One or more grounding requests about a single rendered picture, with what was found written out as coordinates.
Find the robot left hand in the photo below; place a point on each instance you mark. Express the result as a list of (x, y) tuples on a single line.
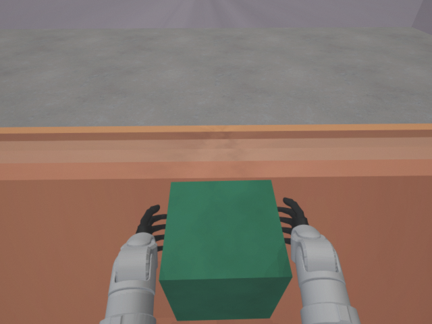
[(146, 224)]

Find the robot right forearm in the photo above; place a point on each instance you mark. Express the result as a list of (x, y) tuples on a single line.
[(320, 278)]

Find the robot left forearm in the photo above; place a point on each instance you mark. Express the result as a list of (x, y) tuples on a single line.
[(133, 281)]

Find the robot right hand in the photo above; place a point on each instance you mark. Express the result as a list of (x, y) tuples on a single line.
[(297, 215)]

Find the carton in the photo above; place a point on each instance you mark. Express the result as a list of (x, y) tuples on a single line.
[(224, 254)]

